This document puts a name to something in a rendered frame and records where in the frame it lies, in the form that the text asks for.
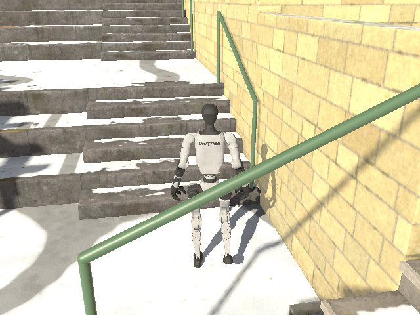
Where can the robot right forearm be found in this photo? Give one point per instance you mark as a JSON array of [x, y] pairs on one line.
[[241, 169]]

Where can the left robot hand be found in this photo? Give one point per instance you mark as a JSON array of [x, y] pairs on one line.
[[176, 190]]

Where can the right robot hand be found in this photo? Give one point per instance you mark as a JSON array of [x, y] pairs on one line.
[[242, 190]]

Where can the robot left forearm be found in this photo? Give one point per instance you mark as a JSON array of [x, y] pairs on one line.
[[178, 175]]

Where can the robot left thigh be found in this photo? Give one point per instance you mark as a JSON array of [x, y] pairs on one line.
[[194, 189]]

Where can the robot right upper arm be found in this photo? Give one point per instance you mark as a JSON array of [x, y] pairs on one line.
[[234, 150]]

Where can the robot left upper arm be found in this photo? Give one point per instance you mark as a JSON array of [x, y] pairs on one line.
[[185, 150]]

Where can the right robot foot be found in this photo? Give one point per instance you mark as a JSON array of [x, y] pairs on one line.
[[228, 259]]

